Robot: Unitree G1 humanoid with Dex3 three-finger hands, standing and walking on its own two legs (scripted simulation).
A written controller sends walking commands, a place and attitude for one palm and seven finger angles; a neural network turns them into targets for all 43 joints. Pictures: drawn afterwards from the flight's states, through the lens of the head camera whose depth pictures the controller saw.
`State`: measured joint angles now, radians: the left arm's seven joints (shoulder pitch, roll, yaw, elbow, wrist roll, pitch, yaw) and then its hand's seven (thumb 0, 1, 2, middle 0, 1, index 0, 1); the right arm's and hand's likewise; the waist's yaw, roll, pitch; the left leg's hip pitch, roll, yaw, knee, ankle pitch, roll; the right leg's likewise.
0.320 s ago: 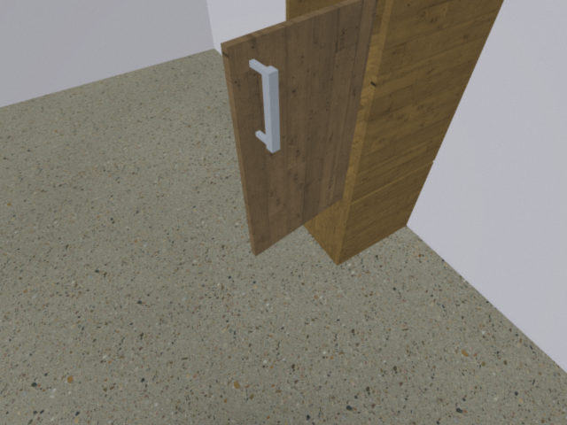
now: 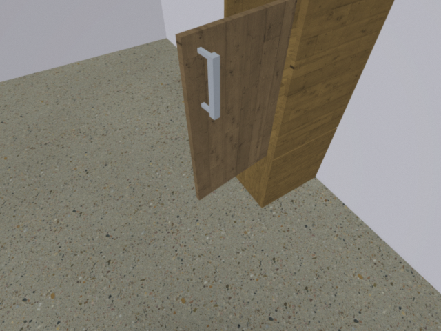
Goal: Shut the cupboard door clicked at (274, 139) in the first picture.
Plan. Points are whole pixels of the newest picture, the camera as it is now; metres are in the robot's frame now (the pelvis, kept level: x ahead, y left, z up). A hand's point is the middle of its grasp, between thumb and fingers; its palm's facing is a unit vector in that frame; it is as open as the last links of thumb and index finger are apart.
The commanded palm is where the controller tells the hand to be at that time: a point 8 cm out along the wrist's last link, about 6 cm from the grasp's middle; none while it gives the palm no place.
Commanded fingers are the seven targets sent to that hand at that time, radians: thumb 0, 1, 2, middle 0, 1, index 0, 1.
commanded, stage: look at it before walking up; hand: left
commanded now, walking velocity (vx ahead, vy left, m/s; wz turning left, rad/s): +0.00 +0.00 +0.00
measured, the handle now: (208, 85) +0.60 +0.06 +0.12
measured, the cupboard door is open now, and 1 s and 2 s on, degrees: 97 97 97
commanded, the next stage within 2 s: walk around to get in front in 0.52 s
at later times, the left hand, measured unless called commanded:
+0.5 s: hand out of the picture +0.07 +0.25 -0.16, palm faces -0.02 -0.94 -0.33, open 7.4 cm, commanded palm none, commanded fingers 0.00 0.90 0.90 -0.20 -0.30 -0.20 -0.30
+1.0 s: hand out of the picture +0.06 +0.20 -0.18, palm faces -0.13 -0.96 -0.26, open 7.4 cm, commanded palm none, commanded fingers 0.00 0.90 0.90 -0.20 -0.30 -0.20 -0.30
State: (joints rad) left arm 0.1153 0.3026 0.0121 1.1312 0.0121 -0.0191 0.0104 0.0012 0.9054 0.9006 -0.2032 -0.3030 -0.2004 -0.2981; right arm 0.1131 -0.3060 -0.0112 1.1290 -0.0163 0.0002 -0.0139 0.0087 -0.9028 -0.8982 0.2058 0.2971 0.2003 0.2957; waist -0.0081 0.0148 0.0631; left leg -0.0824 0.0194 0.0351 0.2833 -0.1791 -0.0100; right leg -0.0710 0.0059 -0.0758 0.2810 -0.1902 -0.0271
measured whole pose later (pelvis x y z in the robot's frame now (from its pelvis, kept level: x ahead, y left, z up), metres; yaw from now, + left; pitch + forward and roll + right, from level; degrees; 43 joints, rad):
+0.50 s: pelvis +0.00 +0.01 +0.00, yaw +0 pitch -1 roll +0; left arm 0.11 0.32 0.01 1.13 0.01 -0.02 0.01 0.00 0.91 0.90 -0.20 -0.30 -0.20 -0.30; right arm 0.11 -0.31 -0.01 1.13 -0.01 0.00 -0.01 0.01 -0.90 -0.90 0.21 0.30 0.20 0.30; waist -0.01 0.01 0.06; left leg -0.08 0.01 0.03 0.27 -0.18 0.00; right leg -0.06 0.00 -0.08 0.28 -0.19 -0.02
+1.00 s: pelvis -0.02 +0.00 -0.02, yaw -9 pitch -1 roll +2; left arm 0.18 0.23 0.05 1.01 0.02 0.07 -0.01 0.00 0.91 0.90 -0.20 -0.30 -0.20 -0.30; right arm 0.17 -0.21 -0.04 1.01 -0.03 0.03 -0.04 0.01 -0.90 -0.90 0.21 0.30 0.20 0.30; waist 0.01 -0.01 0.11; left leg -0.20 0.06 0.18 0.53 -0.31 -0.01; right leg -0.31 0.02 0.02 0.69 -0.37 -0.02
